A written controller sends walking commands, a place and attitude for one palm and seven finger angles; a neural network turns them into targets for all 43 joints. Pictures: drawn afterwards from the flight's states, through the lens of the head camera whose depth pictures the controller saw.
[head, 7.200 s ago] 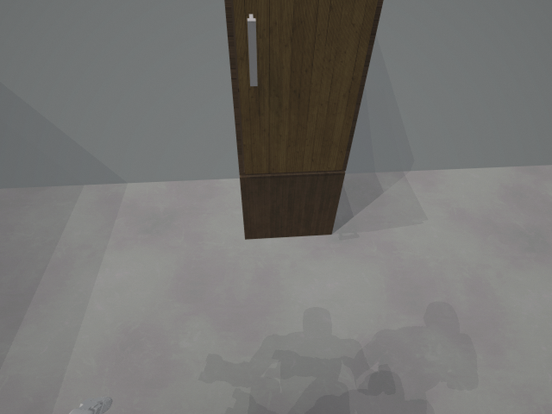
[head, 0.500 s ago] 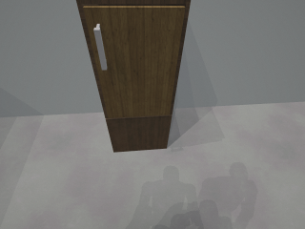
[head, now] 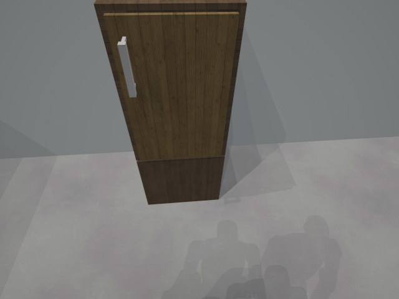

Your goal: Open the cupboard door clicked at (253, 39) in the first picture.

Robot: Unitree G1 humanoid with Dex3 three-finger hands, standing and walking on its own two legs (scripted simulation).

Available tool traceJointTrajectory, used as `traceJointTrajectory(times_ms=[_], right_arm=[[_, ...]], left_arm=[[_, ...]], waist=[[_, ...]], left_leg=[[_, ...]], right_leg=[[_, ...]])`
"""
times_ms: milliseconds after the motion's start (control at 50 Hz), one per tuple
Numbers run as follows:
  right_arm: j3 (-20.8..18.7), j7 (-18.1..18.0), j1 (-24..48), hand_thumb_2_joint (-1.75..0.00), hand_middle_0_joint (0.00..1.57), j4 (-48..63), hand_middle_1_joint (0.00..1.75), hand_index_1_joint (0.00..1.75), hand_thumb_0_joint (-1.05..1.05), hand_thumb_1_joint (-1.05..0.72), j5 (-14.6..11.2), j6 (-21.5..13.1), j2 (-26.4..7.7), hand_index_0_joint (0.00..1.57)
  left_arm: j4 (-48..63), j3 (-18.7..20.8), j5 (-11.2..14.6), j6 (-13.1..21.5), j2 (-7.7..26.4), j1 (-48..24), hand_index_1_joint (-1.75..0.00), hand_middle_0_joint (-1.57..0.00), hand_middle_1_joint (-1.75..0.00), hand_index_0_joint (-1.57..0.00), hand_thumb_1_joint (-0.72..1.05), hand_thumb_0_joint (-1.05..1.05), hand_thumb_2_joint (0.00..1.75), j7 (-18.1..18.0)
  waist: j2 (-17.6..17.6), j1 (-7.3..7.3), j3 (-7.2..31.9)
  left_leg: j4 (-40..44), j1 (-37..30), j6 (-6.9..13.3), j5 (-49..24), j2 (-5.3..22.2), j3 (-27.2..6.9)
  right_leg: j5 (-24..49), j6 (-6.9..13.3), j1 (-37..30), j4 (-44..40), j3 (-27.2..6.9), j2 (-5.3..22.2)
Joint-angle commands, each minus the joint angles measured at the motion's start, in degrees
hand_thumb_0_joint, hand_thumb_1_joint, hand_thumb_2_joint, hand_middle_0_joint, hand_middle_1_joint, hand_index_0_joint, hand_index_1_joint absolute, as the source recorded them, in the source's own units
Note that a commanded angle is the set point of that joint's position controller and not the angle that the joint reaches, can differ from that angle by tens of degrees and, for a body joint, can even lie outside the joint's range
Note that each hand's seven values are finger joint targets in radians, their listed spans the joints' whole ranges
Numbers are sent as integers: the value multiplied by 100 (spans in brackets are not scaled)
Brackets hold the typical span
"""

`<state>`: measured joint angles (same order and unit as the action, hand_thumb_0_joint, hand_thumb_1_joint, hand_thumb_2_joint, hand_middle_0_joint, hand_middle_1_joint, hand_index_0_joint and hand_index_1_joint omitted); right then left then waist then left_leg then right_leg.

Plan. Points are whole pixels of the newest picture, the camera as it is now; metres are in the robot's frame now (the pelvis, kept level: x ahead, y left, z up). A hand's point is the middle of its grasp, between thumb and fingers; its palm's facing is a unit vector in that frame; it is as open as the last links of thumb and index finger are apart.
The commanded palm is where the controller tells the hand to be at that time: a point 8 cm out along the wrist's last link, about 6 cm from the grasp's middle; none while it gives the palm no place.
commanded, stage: shuffle to correct the standing spot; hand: left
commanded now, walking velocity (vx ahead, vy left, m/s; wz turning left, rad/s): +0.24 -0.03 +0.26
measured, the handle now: (128, 68) +0.71 +0.25 +0.11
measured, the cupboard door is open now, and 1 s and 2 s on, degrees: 0 0 0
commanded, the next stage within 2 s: come to a stop and stand still in 0.60 s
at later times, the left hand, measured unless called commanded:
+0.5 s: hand (104, 297) +0.17 +0.23 -0.17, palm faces +0.14 -0.98 -0.16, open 7.3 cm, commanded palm none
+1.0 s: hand (133, 239) +0.31 +0.20 -0.18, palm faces +0.19 -0.96 -0.20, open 7.3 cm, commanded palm none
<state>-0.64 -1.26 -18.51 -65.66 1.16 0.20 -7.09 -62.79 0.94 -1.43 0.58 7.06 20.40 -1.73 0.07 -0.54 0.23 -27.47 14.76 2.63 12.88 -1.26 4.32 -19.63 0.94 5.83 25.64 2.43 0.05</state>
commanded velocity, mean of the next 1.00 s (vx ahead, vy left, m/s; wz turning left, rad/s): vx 0.03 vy -0.02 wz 0.06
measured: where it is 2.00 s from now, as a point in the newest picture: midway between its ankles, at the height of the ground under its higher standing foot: outside the picture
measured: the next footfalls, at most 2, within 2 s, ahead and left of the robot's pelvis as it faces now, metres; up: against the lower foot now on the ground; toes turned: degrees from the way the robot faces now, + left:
right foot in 0.70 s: +0.36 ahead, -0.09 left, +0.00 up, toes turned +0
left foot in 1.12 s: +0.26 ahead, +0.13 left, +0.00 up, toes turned +11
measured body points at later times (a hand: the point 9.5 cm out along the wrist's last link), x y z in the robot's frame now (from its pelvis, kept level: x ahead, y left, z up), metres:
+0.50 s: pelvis +0.14 +0.05 +0.01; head +0.17 +0.07 +0.46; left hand +0.16 +0.28 -0.16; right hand +0.12 -0.15 -0.14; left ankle +0.08 +0.12 -0.74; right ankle +0.22 -0.10 -0.66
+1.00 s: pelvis +0.25 +0.01 -0.01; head +0.30 +0.02 +0.44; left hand +0.30 +0.25 -0.16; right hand +0.34 -0.22 -0.16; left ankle +0.23 +0.11 -0.70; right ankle +0.32 -0.09 -0.74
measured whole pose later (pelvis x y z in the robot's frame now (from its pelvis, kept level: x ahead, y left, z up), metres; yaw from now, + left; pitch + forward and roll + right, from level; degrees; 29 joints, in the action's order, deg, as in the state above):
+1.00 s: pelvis +0.25 +0.01 -0.01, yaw +9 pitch +0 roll -1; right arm -3.8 -1.5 -10.4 -58.7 0.8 2.4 -9.8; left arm -56.7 3.1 -1.9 -0.3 9.1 7.9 -1.9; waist 0.0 0.3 -5.5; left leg -52.1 24.6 -2.5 26.7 2.0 3.0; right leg -11.4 2.5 19.4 30.4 9.3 2.4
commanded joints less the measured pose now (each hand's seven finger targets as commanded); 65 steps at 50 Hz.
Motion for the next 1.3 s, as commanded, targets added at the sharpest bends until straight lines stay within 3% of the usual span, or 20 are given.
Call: traceJointTrajectory(times_ms=[0,100,160,180,200,280,360,560,620,660,680,700,720,800,980,1060,1100,1120,1180,1280], right_arm=[[-127,42,80,-90,20,488,30,30,0,-90,48,-75,-365,20],[-186,120,377,-90,20,830,30,30,0,-90,-14,-211,-326,20],[-200,58,-1183,-90,20,356,30,30,0,-90,40,-317,-441,20],[-354,-22,-1917,-90,20,178,30,30,0,-90,92,-374,-1113,20],[-360,-108,-2157,-90,20,135,30,30,0,-90,37,-328,-1317,20],[-209,-116,-896,-90,20,421,30,30,0,-90,7,-436,-692,20],[-188,-139,-757,-90,20,372,30,30,0,-90,-30,-512,-653,20],[-302,-140,-1048,-90,20,249,30,30,0,-90,85,-341,-693,20],[-352,-156,-937,-90,20,244,30,30,0,-90,68,-291,-811,20],[-369,-126,-874,-90,20,272,30,30,0,-90,-21,-274,-727,20],[-305,-82,-1119,-90,20,365,30,30,0,-90,-73,-269,-377,20],[-253,-144,-920,-90,20,472,30,30,0,-90,-98,-185,-385,20],[-237,-157,-668,-90,20,486,30,30,0,-90,-74,-162,-269,20],[-227,-94,-519,-90,20,390,30,30,0,-90,-101,122,-83,20],[-353,11,121,-90,20,878,30,30,0,-90,-35,211,-437,20],[-363,22,-229,-90,20,845,30,30,0,-90,-39,100,-545,20],[-460,-11,54,-90,20,1107,30,30,0,-90,48,12,-1285,20],[-417,-31,483,-90,20,1227,30,30,0,-90,78,36,-1281,20],[-286,-147,865,-90,20,1233,30,30,0,-90,61,-93,-931,20],[-301,-172,441,-90,20,968,30,30,0,-90,37,-79,-991,20]], left_arm=[[106,239,-11,7,771,792,-30,-20,-30,-20,90,0,90,-29],[91,319,-106,209,821,761,-30,-20,-30,-20,90,0,90,-34],[137,296,-1,190,774,435,-30,-20,-30,-20,90,0,90,46],[305,257,72,185,459,453,-30,-20,-30,-20,90,0,90,113],[550,208,69,200,466,103,-30,-20,-30,-20,90,0,90,125],[384,221,-53,133,263,-170,-30,-20,-30,-20,90,0,90,174],[351,205,-33,11,174,33,-30,-20,-30,-20,90,0,90,189],[777,209,14,25,321,-1338,-30,-20,-30,-20,90,0,90,223],[648,256,11,83,478,-859,-30,-20,-30,-20,90,0,90,214],[306,391,-26,166,926,258,-30,-20,-30,-20,90,0,90,168],[219,480,-52,200,1365,671,-30,-20,-30,-20,90,0,90,103],[194,441,56,191,1393,765,-30,-20,-30,-20,90,0,90,71],[295,374,64,144,1191,286,-30,-20,-30,-20,90,0,90,2],[709,273,-13,61,848,-980,-30,-20,-30,-20,90,0,90,-101],[855,471,-61,-82,1221,-838,-30,-20,-30,-20,90,0,90,-100],[884,450,0,-154,1182,-937,-30,-20,-30,-20,90,0,90,-60],[1045,310,76,-236,597,-755,-30,-20,-30,-20,90,0,90,-12],[1018,303,49,-268,695,-889,-30,-20,-30,-20,90,0,90,-35],[705,293,-18,-260,645,-478,-30,-20,-30,-20,90,0,90,12],[570,249,12,-241,635,-481,-30,-20,-30,-20,90,0,90,62]], waist=[[1038,233,-1180],[437,149,-1241],[-288,-500,-414],[-1889,-653,34],[-1902,-658,69],[48,-126,-701],[-533,64,-347],[-712,-321,-647],[-655,-74,-346],[61,410,340],[1363,477,917],[1165,472,1160],[414,344,376],[337,-125,-81],[727,130,401],[702,-128,575],[-1791,-52,289],[-1475,-38,31],[-539,219,31],[-613,-29,88]], left_leg=[[-1267,1556,-112,945,283,-43],[-1784,2092,-104,1445,679,-124],[75,-813,94,150,291,39],[698,-1849,737,-263,1752,-2357],[1380,-1913,1217,-955,2465,-3596],[1500,-357,888,-984,2063,-2169],[1381,-675,669,-2392,1564,-982],[1003,-1153,502,-3188,1617,-648],[214,-1093,326,-3765,1589,-543],[-1402,-17,-18,-2740,1133,-217],[-3008,1152,-293,242,338,321],[-4050,1136,-321,2478,294,-113],[-4071,1238,-308,2258,498,-347],[-3081,388,-407,1692,685,-379],[-2175,627,-551,1358,390,-348],[74,-667,-468,-83,369,-194],[1235,-452,320,-1649,2224,-2175],[1388,430,792,-1531,2438,-2230],[1079,-27,708,-2085,1853,-1481],[1054,-994,635,-2353,1785,-1152]], right_leg=[[-2031,795,334,-1573,-1759,1667],[945,1033,-403,-1018,-1152,2037],[2245,355,798,1424,260,1022],[522,-135,2258,3268,750,238],[-1260,-96,2982,4358,238,11],[82,-103,2951,4517,-264,718],[685,-307,2829,3828,-74,670],[840,-183,2509,1354,387,466],[964,-43,1391,579,552,224],[2310,230,-626,282,35,605],[3798,893,-1675,81,-1432,1948],[4087,1378,-1336,-327,-1829,2550],[4026,1386,-554,-473,-1447,2379],[3744,1093,1322,-666,-513,1926],[3908,1159,621,-354,-770,2035],[2378,538,1066,255,-526,1574],[-769,-245,2025,1565,340,351],[-1165,-234,1640,2386,-162,320],[-469,-219,1818,3010,-430,257],[-475,-383,1909,2331,-289,283]])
